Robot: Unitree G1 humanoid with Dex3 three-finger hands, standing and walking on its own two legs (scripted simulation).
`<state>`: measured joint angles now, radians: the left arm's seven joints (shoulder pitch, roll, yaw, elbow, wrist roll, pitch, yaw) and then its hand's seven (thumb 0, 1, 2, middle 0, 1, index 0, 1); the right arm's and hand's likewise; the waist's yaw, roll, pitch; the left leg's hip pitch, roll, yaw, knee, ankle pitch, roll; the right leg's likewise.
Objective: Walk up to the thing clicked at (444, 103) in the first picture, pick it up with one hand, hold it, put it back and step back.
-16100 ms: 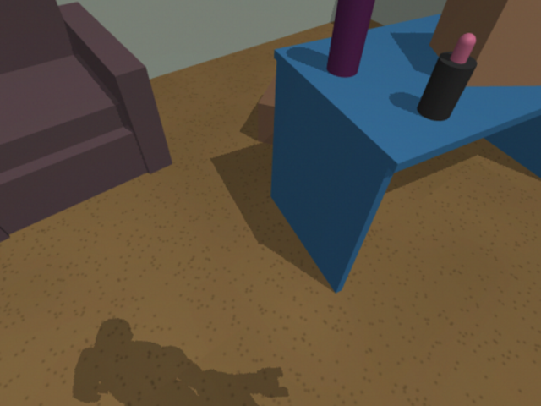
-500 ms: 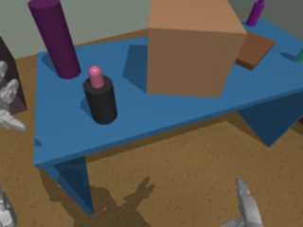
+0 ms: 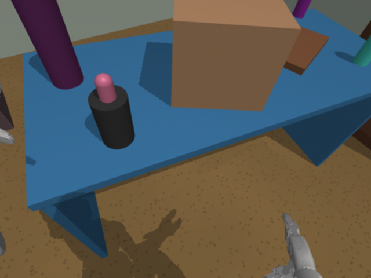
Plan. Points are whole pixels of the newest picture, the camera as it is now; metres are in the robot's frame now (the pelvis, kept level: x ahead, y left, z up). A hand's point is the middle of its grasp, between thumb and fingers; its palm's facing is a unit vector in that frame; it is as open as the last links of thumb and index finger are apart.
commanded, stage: go down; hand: left
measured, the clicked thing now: (111, 110) +0.49 +0.13 +0.07
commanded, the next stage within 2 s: approach in 1.24 s
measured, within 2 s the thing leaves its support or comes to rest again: neither
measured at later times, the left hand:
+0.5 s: hand out of the picture +0.44 +0.31 +0.16, palm faces +0.05 -1.00 +0.02, open 17.3 cm
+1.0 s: hand (3, 91) +0.46 +0.32 +0.16, palm faces +0.06 -1.00 +0.02, open 17.2 cm
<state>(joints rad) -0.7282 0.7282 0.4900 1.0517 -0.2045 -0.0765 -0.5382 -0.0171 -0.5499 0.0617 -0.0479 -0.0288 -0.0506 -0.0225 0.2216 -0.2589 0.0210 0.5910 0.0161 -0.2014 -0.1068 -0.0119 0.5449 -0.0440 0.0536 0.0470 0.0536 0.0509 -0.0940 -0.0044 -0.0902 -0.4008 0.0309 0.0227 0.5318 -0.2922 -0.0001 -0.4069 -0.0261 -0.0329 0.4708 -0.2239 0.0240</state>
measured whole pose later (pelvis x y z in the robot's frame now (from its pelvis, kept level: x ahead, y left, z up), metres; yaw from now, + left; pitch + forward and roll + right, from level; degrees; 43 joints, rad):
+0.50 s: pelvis +0.00 +0.00 +0.00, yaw +0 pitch +11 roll -1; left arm -0.79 0.78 0.51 1.11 -0.18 -0.09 -0.56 -0.02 -0.50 0.08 -0.04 -0.03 -0.04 -0.03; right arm 0.22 -0.26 0.03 0.56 0.01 -0.20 -0.09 -0.01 0.54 -0.05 0.05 0.05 0.05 0.05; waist -0.11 0.00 -0.10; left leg -0.46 0.04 0.02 0.58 -0.32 0.00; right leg -0.46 -0.02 -0.04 0.51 -0.25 0.02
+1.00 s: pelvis +0.00 +0.01 -0.01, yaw -1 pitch +15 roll -2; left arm -0.90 0.84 0.51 1.20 -0.14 -0.10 -0.53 -0.02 -0.48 0.09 -0.04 -0.04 -0.04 -0.04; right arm 0.23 -0.25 0.04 0.49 0.01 -0.18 -0.09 -0.01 0.54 -0.05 0.05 0.05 0.05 0.05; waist -0.15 0.00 -0.12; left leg -0.57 0.04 0.02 0.68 -0.36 0.01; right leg -0.57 -0.02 -0.03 0.59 -0.27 0.03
